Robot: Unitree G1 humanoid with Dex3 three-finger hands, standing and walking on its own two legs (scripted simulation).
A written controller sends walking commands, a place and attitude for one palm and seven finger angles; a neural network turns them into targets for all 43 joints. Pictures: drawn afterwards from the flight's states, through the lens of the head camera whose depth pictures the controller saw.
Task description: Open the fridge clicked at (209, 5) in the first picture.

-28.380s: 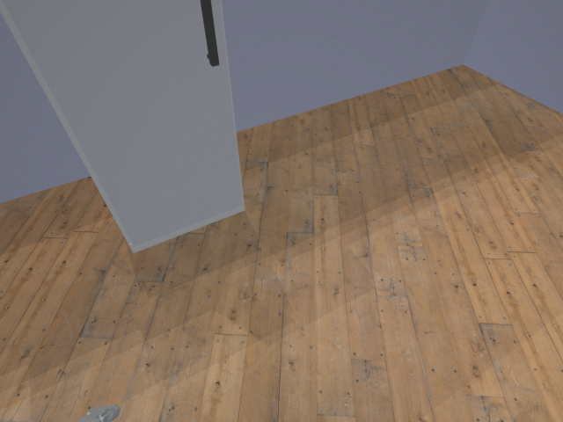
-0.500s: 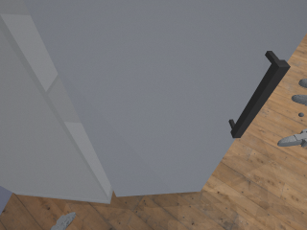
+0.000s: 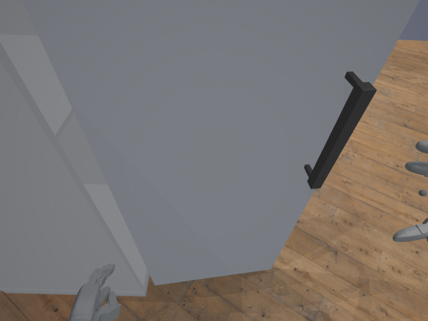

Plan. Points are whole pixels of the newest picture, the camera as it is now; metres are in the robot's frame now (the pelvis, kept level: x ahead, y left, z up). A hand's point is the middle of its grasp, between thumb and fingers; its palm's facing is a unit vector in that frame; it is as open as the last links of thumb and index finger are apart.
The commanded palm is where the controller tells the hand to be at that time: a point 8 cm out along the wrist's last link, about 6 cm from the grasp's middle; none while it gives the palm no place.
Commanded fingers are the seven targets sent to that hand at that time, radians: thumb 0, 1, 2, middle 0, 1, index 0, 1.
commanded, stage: slip the hand off the handle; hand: right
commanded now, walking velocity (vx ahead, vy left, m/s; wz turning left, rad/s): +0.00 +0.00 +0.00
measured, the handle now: (330, 137) +0.42 -0.20 +0.15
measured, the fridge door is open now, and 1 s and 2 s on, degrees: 81 81 81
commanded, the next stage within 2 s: draw the hand back to the body in 0.08 s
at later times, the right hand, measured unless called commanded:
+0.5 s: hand out of the picture +0.24 -0.28 +0.17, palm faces -0.05 +0.99 -0.10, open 14.6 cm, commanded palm +0.20 -0.34 +0.17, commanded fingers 0.00 0.55 -0.20 0.25 1.15 0.25 1.15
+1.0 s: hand out of the picture +0.20 -0.31 +0.17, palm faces +0.54 +0.78 -0.32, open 12.7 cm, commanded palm +0.15 -0.33 +0.18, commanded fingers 0.00 -0.21 -0.57 0.22 0.70 0.22 0.70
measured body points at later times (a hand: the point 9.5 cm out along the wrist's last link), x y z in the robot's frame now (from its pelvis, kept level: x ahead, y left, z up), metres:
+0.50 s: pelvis -0.01 +0.00 +0.00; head -0.03 +0.02 +0.45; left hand +0.17 +0.25 -0.06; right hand +0.24 -0.34 +0.18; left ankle -0.01 +0.12 -0.73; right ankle +0.00 -0.12 -0.73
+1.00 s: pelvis -0.01 -0.01 +0.01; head -0.03 +0.00 +0.46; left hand +0.17 +0.21 -0.07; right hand +0.16 -0.34 +0.18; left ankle -0.01 +0.12 -0.73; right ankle +0.00 -0.12 -0.73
